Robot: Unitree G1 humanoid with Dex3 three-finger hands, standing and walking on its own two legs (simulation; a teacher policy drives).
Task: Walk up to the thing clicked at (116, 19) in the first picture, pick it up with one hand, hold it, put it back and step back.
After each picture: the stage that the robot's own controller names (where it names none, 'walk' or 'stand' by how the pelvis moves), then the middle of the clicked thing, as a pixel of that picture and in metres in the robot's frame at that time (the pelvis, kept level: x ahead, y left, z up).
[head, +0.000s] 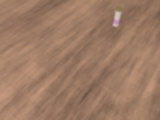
stand; (117, 16) +1.78 -0.41 -0.65
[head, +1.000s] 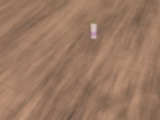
walk; (93, 28) +1.68 +0.02 -0.63
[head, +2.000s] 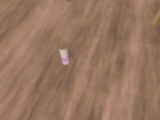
walk; (64, 53) +1.10 +0.31 -0.65
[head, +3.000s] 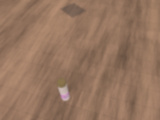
walk; (63, 90) +0.70 +0.25 -0.65
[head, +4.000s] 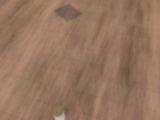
stand; (59, 116) +0.44 +0.21 -0.63
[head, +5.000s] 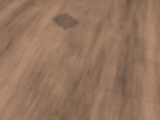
stand; out of the picture +0.41 +0.20 -0.66
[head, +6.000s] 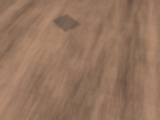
stand; out of the picture +0.39 +0.21 -0.66
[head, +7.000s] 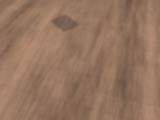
stand; out of the picture +0.39 +0.22 -0.66
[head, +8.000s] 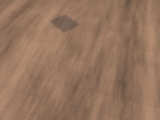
stand; out of the picture +0.38 +0.22 -0.66
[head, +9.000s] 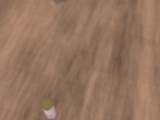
go down; (49, 109) +0.41 +0.21 -0.60
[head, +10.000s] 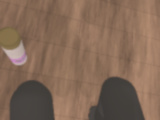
go down; (14, 49) +0.46 +0.25 -0.24
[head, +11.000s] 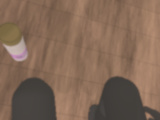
close in; (15, 45) +0.46 +0.25 -0.24
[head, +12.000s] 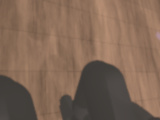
close; out of the picture +0.44 +0.30 -0.16
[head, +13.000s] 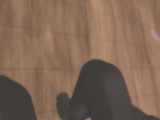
lift; out of the picture +0.43 +0.30 -0.16
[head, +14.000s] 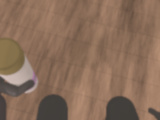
lift; (18, 72) +0.34 +0.21 +0.01
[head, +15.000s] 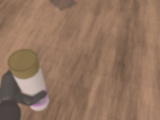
hold; (32, 84) +0.32 +0.18 +0.03
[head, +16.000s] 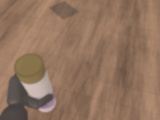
hold; (39, 87) +0.31 +0.16 +0.04
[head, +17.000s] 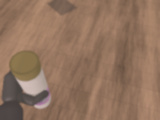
hold; (34, 84) +0.32 +0.17 +0.04
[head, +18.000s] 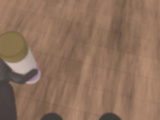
crouch; (23, 63) +0.39 +0.20 -0.01
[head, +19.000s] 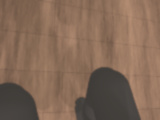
lower; out of the picture +0.47 +0.28 -0.11
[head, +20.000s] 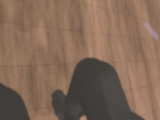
lower; out of the picture +0.45 +0.31 -0.17
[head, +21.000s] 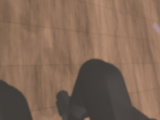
lower; out of the picture +0.43 +0.32 -0.16
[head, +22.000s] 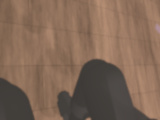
lower; out of the picture +0.43 +0.31 -0.16
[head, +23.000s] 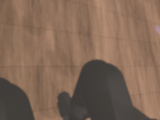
rest; out of the picture +0.42 +0.31 -0.16
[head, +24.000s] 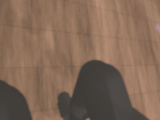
open; out of the picture +0.44 +0.31 -0.17
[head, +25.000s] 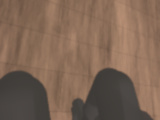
stand; out of the picture +0.44 +0.29 -0.19
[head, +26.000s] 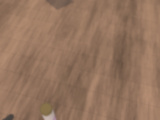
stand; (48, 114) +0.41 +0.21 -0.55
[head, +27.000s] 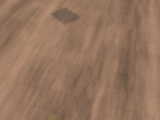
stand; out of the picture +0.41 +0.21 -0.60
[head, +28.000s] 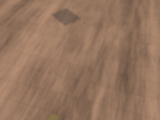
stand; out of the picture +0.41 +0.20 -0.60
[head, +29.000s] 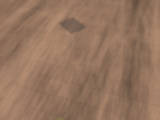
stand; out of the picture +0.42 +0.19 -0.65
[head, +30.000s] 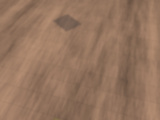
stand; out of the picture +0.40 +0.21 -0.66
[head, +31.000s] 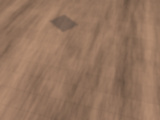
stand; out of the picture +0.39 +0.22 -0.66
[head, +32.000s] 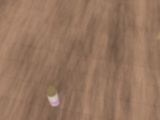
walk; (52, 96) +0.48 +0.20 -0.63
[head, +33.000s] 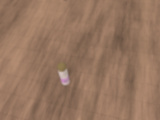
walk; (63, 74) +0.75 +0.25 -0.64
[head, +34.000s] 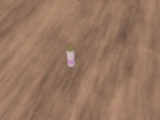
stand; (70, 55) +1.05 +0.20 -0.63
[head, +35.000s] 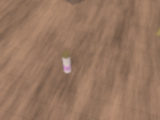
stand; (66, 62) +1.00 +0.19 -0.65
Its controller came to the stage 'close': yes
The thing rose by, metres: 0.69
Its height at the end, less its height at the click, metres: +0.00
